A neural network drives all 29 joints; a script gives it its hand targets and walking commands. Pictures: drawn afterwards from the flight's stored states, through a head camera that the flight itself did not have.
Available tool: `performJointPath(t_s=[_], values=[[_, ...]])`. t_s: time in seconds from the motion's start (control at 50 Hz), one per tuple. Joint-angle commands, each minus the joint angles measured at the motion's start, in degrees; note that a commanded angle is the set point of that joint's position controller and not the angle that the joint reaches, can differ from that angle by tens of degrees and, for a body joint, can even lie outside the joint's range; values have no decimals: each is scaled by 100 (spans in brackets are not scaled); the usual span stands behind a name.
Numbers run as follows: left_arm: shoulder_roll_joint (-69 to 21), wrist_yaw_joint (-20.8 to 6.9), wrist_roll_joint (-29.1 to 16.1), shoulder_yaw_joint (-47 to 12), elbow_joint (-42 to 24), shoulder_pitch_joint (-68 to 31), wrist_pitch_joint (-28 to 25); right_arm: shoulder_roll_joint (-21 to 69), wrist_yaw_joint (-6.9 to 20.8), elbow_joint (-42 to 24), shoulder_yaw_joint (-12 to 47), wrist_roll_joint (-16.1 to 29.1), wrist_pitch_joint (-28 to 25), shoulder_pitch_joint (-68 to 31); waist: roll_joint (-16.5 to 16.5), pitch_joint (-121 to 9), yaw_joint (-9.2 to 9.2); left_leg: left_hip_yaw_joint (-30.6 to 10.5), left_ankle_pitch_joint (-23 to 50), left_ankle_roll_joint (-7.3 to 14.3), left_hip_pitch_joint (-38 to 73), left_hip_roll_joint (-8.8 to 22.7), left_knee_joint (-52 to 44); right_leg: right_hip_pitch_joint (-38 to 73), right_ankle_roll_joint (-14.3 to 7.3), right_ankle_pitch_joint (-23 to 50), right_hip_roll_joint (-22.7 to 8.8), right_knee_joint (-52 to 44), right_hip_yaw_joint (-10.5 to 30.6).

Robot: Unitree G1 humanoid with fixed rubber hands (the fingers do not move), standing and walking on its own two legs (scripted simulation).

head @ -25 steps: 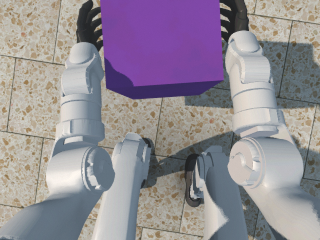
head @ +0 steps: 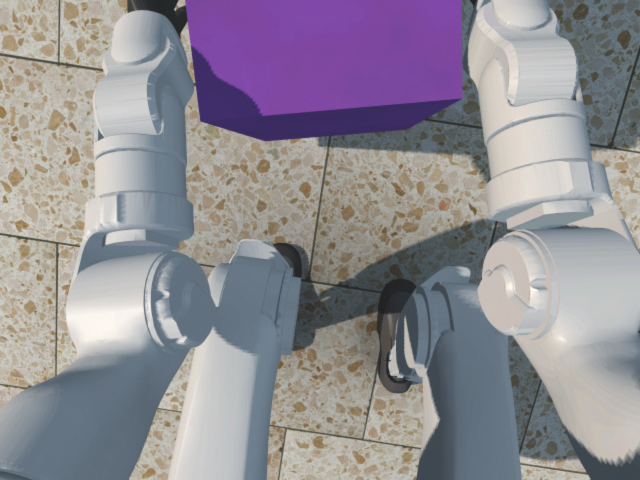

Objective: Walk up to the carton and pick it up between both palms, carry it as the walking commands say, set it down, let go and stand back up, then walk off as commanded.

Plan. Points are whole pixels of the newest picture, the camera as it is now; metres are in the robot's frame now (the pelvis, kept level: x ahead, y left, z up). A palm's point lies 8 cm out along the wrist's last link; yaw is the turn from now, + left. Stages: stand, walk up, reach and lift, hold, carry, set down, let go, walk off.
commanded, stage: set down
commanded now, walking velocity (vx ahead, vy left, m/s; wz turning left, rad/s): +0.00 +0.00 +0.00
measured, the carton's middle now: (324, 8) +0.57 +0.09 -0.23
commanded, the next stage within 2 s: none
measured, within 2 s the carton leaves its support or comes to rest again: rests again in 0.74 s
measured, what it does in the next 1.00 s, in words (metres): stands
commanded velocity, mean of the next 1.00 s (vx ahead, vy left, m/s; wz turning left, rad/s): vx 0.00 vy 0.00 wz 0.00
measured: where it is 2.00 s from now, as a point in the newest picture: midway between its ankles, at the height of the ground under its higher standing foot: (335, 335)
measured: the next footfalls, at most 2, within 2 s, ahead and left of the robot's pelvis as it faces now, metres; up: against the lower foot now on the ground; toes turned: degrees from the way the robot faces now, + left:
none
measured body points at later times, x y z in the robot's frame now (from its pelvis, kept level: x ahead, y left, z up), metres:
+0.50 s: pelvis +0.00 +0.00 -0.04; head +0.38 +0.04 +0.20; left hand +0.54 +0.24 -0.20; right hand +0.60 -0.06 -0.20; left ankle +0.11 +0.12 -0.39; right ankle +0.08 -0.11 -0.39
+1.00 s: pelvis -0.01 +0.00 -0.04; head +0.38 +0.03 +0.18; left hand +0.54 +0.24 -0.21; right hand +0.60 -0.06 -0.22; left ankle +0.11 +0.12 -0.39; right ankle +0.08 -0.11 -0.39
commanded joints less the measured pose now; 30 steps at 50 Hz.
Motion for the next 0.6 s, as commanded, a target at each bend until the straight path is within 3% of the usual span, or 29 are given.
performJointPath(t_s=[0.0, 0.18, 0.32, 0.4, 0.58], values=[[-4625, -1579, -915, -2852, -393, -4035, -223, 5199, 1279, -376, 2258, 791, -222, -3374, -87, -7397, 413, 458, 2687, -131, 4771, -561, -363, 2767, 38, 2061, 540, -802, -154], [-4272, -1588, -1090, -2838, -342, -4387, -310, 4912, 1248, -321, 2444, 1068, -319, -3721, -94, -7168, 477, 444, 2837, -67, 4840, -485, 53, 2689, 8, 2103, 506, -387, -140], [-4401, -1561, -1447, -3071, -432, -4556, -318, 4871, 1193, -693, 2754, 1379, -399, -4072, -24, -7865, 408, 363, 3497, -40, 5484, -476, 320, 2812, -24, 2436, 494, -179, -184], [-4365, -1593, -1396, -2994, -292, -4520, -315, 4921, 1233, -449, 2640, 1295, -380, -3928, -64, -7282, 392, 387, 3196, -26, 5114, -483, 305, 2589, -29, 2219, 501, -171, -173], [-4179, -1648, -1252, -2711, -85, -4600, -357, 4895, 1335, -115, 2421, 1253, -382, -4024, -172, -6545, 560, 489, 2585, 6, 4560, -459, 275, 2474, -33, 1876, 508, -126, -135]])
